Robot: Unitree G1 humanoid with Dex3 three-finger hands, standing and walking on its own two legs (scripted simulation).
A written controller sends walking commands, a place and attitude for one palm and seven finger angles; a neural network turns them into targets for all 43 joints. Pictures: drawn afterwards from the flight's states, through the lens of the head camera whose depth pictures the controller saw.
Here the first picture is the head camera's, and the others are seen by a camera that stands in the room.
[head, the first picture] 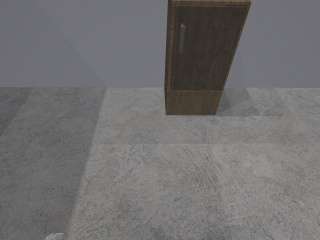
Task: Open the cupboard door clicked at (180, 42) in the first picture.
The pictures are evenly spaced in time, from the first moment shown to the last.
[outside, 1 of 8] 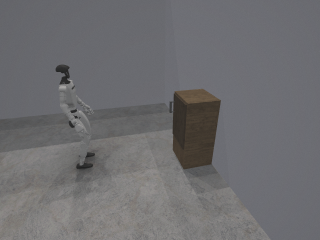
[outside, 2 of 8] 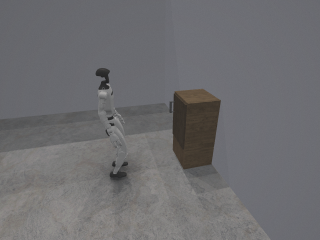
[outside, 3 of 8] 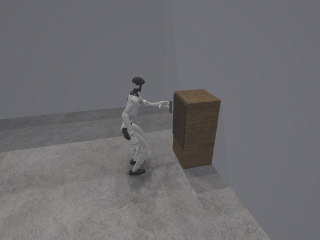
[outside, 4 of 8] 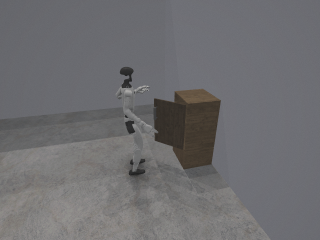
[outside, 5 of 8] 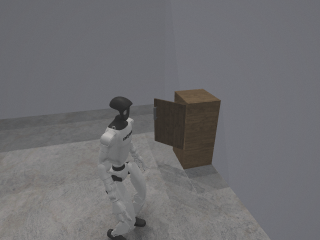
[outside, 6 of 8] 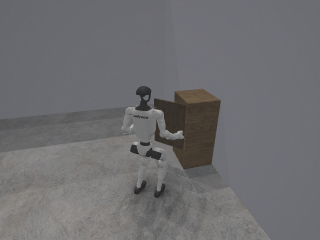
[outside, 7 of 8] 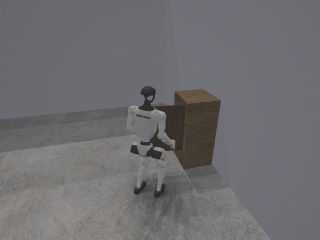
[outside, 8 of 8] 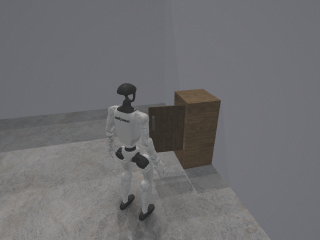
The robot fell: no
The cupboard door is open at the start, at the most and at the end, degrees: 0 86 85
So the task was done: yes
